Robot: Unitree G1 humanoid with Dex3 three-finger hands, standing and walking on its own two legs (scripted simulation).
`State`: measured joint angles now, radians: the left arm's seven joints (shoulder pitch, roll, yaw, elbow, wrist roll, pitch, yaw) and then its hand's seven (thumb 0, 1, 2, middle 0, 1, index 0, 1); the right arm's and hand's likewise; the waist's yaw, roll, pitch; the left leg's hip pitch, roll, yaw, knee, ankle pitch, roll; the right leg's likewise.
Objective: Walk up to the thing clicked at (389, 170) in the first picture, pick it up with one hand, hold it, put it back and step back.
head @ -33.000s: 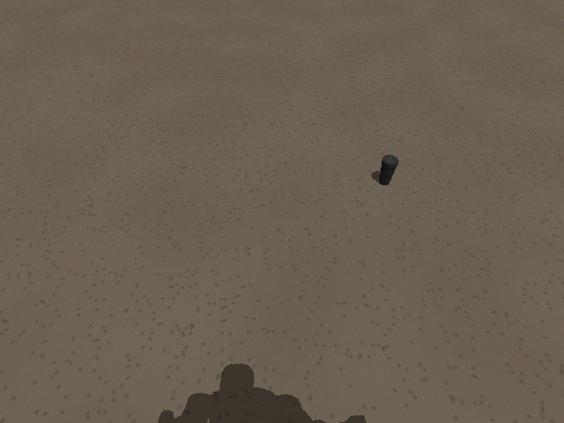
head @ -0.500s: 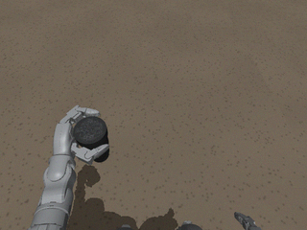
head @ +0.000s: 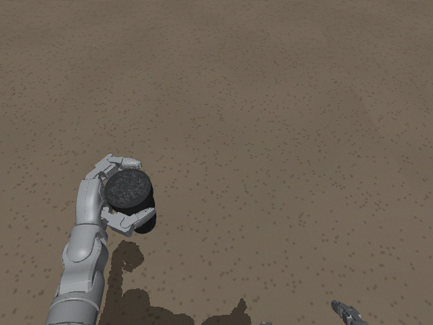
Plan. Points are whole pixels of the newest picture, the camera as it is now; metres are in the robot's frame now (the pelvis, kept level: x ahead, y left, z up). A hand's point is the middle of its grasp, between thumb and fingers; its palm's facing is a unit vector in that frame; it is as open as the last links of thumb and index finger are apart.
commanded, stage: hold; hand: left
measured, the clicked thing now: (136, 206) +0.35 +0.17 +0.01
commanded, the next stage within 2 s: none
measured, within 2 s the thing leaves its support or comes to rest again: neither
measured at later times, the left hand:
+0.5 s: hand (129, 199) +0.34 +0.17 +0.06, palm faces +0.07 -1.00 +0.00, open 10.7 cm
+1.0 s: hand (125, 202) +0.33 +0.17 +0.06, palm faces +0.07 -1.00 +0.00, open 10.7 cm
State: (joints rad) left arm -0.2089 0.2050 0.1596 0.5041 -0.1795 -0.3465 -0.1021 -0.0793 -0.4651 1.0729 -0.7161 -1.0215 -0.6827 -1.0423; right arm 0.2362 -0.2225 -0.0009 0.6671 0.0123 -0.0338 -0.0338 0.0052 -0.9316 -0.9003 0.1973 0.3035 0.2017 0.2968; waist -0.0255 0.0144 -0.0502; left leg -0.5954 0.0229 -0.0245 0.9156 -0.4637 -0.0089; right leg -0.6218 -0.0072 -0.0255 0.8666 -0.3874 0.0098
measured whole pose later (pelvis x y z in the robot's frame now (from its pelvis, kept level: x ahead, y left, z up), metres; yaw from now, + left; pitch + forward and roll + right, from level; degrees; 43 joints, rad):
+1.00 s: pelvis -0.01 +0.00 +0.01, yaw +0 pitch +6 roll -1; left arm -0.18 0.20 0.17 0.51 -0.19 -0.34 -0.13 -0.08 -0.45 1.07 -0.71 -1.03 -0.67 -1.05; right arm 0.23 -0.22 0.00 0.67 0.01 -0.05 -0.04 0.01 -0.93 -0.90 0.20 0.30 0.20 0.30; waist -0.02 0.01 -0.04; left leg -0.52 0.02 -0.03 0.85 -0.43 -0.01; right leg -0.55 -0.01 -0.03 0.81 -0.36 0.01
